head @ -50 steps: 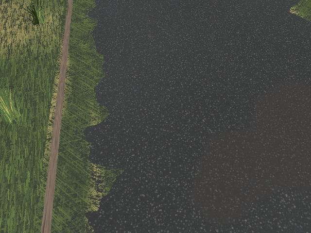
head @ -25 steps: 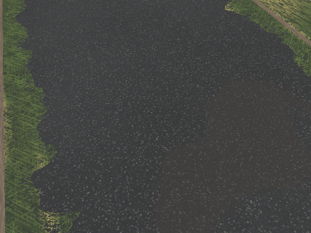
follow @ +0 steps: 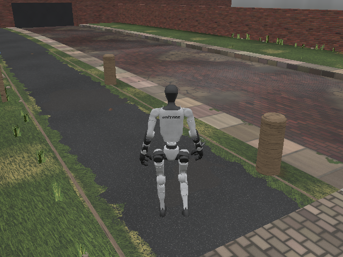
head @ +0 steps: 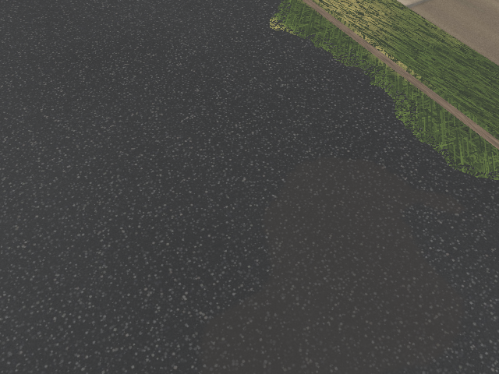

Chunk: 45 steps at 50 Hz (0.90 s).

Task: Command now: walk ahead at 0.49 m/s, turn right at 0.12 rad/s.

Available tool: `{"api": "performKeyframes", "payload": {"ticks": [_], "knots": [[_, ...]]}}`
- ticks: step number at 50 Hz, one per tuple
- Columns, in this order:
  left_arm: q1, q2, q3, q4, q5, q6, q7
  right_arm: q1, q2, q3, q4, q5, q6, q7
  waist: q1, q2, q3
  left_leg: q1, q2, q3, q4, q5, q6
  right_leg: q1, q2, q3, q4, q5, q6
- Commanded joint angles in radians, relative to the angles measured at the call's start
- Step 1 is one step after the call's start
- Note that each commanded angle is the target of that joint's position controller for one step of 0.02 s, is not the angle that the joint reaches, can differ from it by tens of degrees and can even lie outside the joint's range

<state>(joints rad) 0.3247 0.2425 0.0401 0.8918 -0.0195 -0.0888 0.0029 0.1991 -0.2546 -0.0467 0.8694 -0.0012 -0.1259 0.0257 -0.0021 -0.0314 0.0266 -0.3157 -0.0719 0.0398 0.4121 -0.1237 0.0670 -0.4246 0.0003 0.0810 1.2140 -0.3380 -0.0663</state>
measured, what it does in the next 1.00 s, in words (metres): walks ahead, turning left: right foot, then left foot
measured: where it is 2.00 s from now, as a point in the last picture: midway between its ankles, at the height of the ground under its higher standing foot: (214, 189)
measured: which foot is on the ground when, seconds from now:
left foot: down 0.00-0.38, up 0.40-0.92, down 0.94-1.00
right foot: up 0.00-0.36, down 0.38-0.94, up 0.96-1.00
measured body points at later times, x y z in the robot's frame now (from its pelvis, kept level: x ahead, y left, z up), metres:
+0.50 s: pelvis +0.28 -0.07 +0.00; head +0.31 -0.08 +0.45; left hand +0.43 +0.19 -0.10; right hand +0.32 -0.33 -0.14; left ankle +0.17 +0.08 -0.64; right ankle +0.34 -0.15 -0.74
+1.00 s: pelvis +0.54 +0.01 -0.02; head +0.58 +0.03 +0.43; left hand +0.49 +0.29 -0.16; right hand +0.80 -0.17 -0.12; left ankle +0.60 +0.11 -0.74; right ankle +0.39 -0.16 -0.65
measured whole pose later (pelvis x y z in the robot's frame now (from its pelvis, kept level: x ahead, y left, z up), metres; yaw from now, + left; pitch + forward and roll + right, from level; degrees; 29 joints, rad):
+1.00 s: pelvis +0.54 +0.01 -0.02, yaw +19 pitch +2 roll -1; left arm 0.30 0.27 0.06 0.90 -0.02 -0.08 0.01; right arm 0.10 -0.27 -0.07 0.71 0.02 -0.05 0.04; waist 0.02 0.01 0.06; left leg -0.50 -0.05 0.06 0.66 -0.19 0.12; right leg -0.17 -0.06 -0.09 1.07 -0.50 0.02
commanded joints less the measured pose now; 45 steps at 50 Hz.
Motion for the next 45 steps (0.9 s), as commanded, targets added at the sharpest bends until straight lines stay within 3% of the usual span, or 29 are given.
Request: {"api": "performKeyframes", "payload": {"ticks": [1,4,6,9,13,16,17,18,19,20,21,22,23,24,25,27,30,36,41,43,45], "knots": [[0.036,0.057,0.019,-0.063,0.006,-0.006,0.006,0.011,-0.067,-0.006,-0.032,-0.006,-0.011,0.006,0.026,0.086,-0.040,0.122,0.278,-0.322,-0.276,0.013,0.186,-0.170,-0.122,0.018,-0.034,0.068,0.006],[-0.047,0.051,0.013,-0.103,0.019,-0.001,0.012,0.065,-0.118,-0.017,-0.005,0.001,-0.010,-0.003,0.014,0.076,-0.003,0.101,0.274,-0.239,-0.310,0.120,0.201,-0.238,-0.145,-0.012,-0.178,0.166,0.039],[-0.131,0.046,0.009,-0.130,0.023,-0.005,0.010,0.099,-0.131,-0.018,0.006,0.007,-0.001,-0.012,-0.009,0.068,0.003,0.122,0.257,-0.193,-0.310,0.158,0.183,-0.255,-0.142,-0.028,-0.323,0.282,0.049],[-0.246,0.032,0.000,-0.160,0.015,-0.013,0.000,0.154,-0.145,-0.017,0.025,0.019,0.009,-0.019,-0.049,0.078,0.014,0.132,0.224,-0.127,-0.295,0.167,0.143,-0.188,-0.100,-0.068,-0.532,0.422,0.053],[-0.359,0.049,-0.002,-0.207,0.000,-0.018,-0.021,0.227,-0.154,-0.016,0.058,0.026,0.026,-0.020,-0.084,0.090,0.040,0.250,0.279,-0.154,-0.250,0.129,0.134,-0.193,-0.076,-0.071,-0.646,0.398,0.042],[-0.349,0.083,0.009,-0.224,0.000,-0.029,-0.036,0.221,-0.173,-0.023,0.065,0.024,0.045,-0.025,-0.047,0.108,0.025,0.342,0.323,-0.173,-0.170,0.224,0.110,-0.142,-0.054,-0.077,-0.705,0.284,0.001],[-0.287,0.106,0.021,-0.212,0.004,-0.032,-0.036,0.205,-0.177,-0.023,0.061,0.024,0.051,-0.026,-0.004,0.112,-0.010,0.331,0.307,-0.166,-0.088,0.357,0.095,-0.029,-0.028,-0.096,-0.733,0.264,-0.016],[-0.134,0.152,0.047,-0.168,0.005,-0.035,-0.030,0.194,-0.159,-0.015,0.054,0.018,0.055,-0.025,0.071,0.097,-0.102,0.282,0.253,-0.134,0.083,0.464,0.071,0.185,-0.013,-0.102,-0.748,0.270,-0.044],[0.075,0.236,0.072,-0.130,0.020,-0.035,-0.018,0.176,-0.119,0.004,0.019,-0.001,0.051,-0.024,0.151,0.011,-0.262,0.082,0.186,-0.085,0.391,0.276,0.032,0.506,-0.188,0.076,-0.717,0.299,-0.112],[0.148,0.311,0.089,-0.106,0.027,-0.024,-0.021,0.318,0.021,0.044,0.017,0.010,0.031,-0.018,0.096,-0.262,-0.403,-0.324,0.020,-0.042,0.746,-0.340,-0.029,0.856,-0.429,0.511,-0.801,0.154,-0.256],[0.160,0.203,0.064,-0.109,0.024,-0.023,-0.020,0.286,-0.090,0.017,0.036,0.036,0.014,-0.019,0.130,-0.181,-0.396,-0.424,0.050,-0.187,0.886,-0.438,-0.020,0.818,-0.428,0.611,-0.877,0.052,-0.239],[0.079,0.160,0.049,-0.118,0.020,-0.026,-0.017,0.190,-0.155,-0.005,0.004,0.056,0.009,-0.020,0.115,-0.125,-0.242,-0.474,0.096,-0.185,0.907,-0.350,-0.008,0.682,-0.396,0.446,-0.896,0.097,-0.186],[-0.009,0.133,0.038,-0.130,0.020,-0.028,-0.018,0.138,-0.146,-0.007,-0.007,0.050,0.012,-0.027,0.080,-0.059,-0.169,-0.436,0.145,-0.159,0.869,-0.258,-0.015,0.539,-0.354,0.317,-0.927,0.182,-0.159],[-0.066,0.102,0.030,-0.131,0.021,-0.031,-0.023,0.112,-0.131,-0.012,-0.011,0.035,0.022,-0.032,0.052,-0.036,-0.106,-0.402,0.172,-0.155,0.815,-0.199,-0.020,0.428,-0.312,0.224,-0.970,0.229,-0.141],[-0.096,0.085,0.026,-0.126,0.028,-0.037,-0.025,0.133,-0.112,-0.017,-0.008,0.032,0.038,-0.032,0.018,-0.060,-0.081,-0.345,0.197,-0.160,0.781,-0.155,-0.023,0.355,-0.283,0.148,-1.008,0.254,-0.125],[-0.107,0.081,0.030,-0.107,0.031,-0.048,-0.027,0.159,-0.067,-0.015,-0.003,0.036,0.064,-0.028,-0.009,-0.057,-0.053,-0.303,0.202,-0.152,0.762,-0.114,-0.029,0.285,-0.258,0.051,-1.056,0.330,-0.127],[-0.084,0.109,0.042,-0.075,0.037,-0.051,-0.014,0.109,-0.057,-0.022,-0.034,0.031,0.081,-0.029,-0.015,-0.026,-0.014,-0.382,0.202,-0.174,0.697,-0.011,-0.040,0.286,-0.258,-0.054,-1.079,0.434,-0.129],[-0.042,0.149,0.051,-0.043,0.031,-0.033,0.012,-0.077,-0.035,-0.015,-0.108,0.018,0.074,0.001,0.039,-0.007,0.042,-0.402,0.185,-0.094,0.386,0.213,-0.037,0.344,-0.247,-0.205,-1.099,0.435,-0.096],[0.035,0.175,0.060,-0.007,0.014,0.002,0.017,-0.216,-0.027,-0.008,-0.196,0.023,0.072,0.033,0.082,-0.002,0.081,-0.462,0.169,-0.017,0.266,0.112,0.000,0.520,-0.299,-0.257,-1.023,0.529,-0.082],[0.013,0.197,0.066,-0.013,0.008,0.015,0.020,-0.210,-0.042,-0.016,-0.220,0.026,0.074,0.044,0.053,-0.026,0.056,-0.382,0.127,0.037,0.244,0.019,0.030,0.545,-0.303,-0.289,-0.941,0.758,-0.062],[-0.012,0.229,0.074,-0.025,0.004,0.028,0.029,-0.103,-0.087,-0.041,-0.213,0.028,0.080,0.044,-0.020,-0.073,-0.031,-0.199,0.048,0.096,0.250,-0.079,0.072,0.542,-0.295,-0.313,-0.752,1.086,-0.041]]}}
